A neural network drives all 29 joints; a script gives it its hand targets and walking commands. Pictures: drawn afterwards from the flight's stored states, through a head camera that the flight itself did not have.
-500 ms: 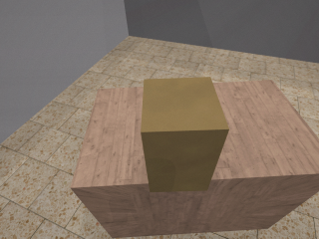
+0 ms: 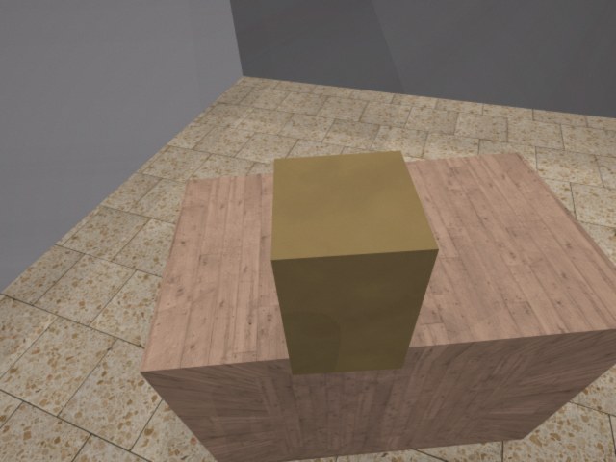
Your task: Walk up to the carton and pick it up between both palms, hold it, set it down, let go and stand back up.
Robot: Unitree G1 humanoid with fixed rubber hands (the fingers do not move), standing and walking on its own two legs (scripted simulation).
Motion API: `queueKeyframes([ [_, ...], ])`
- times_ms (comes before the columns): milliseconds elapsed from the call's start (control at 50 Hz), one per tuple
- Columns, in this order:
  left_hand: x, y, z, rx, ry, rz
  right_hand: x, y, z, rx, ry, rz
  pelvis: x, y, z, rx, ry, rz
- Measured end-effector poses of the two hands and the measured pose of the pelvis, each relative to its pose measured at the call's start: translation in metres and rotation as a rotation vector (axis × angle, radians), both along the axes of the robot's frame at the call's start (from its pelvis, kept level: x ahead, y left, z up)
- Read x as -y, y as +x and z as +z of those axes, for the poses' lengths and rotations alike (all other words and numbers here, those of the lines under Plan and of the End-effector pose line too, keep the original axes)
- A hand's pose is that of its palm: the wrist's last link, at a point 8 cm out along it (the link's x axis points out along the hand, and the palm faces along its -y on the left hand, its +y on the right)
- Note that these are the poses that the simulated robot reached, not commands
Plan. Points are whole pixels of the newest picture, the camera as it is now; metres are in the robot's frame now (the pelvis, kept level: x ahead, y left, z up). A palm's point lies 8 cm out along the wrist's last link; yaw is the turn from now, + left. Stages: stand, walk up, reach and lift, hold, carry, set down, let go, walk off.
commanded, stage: stand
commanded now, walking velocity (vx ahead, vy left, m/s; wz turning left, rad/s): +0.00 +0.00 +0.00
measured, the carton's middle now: (342, 270) +0.38 -0.02 +0.03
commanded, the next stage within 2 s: none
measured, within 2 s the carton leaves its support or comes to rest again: neither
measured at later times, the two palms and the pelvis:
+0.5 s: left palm out of the picture -0.03 +0.19 -0.15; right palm out of the picture -0.06 -0.19 -0.15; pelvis +0.00 +0.00 +0.00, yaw +0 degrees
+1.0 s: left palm out of the picture -0.03 +0.19 -0.15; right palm out of the picture -0.05 -0.19 -0.15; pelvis +0.01 +0.00 +0.00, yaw +0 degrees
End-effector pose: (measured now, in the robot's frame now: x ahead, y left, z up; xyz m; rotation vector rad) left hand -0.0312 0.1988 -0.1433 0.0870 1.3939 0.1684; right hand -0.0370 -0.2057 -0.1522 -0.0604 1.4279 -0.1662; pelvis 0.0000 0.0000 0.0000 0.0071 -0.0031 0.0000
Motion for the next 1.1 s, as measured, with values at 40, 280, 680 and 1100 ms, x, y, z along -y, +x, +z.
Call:
queueKeyframes([
  [40,0.002,-0.002,-0.001,-0.010,-0.004,0.001,-0.002,-0.003,0.000,-0.009,0.004,-0.003,0.000,0.000,0.000,0.001,0.000,-0.001],
  [280,0.006,-0.003,-0.003,-0.042,-0.011,-0.002,-0.008,-0.019,-0.001,-0.057,0.013,-0.017,0.000,0.000,0.000,0.005,0.001,-0.005],
  [680,0.008,-0.001,-0.003,-0.063,-0.014,-0.004,-0.013,-0.022,-0.001,-0.075,0.019,-0.019,0.001,0.002,0.000,0.009,0.000,-0.007],
  [1100,0.010,0.003,-0.004,-0.079,-0.022,-0.001,-0.014,-0.015,0.001,-0.078,0.017,-0.016,0.001,0.009,0.000,0.011,-0.004,-0.007],
])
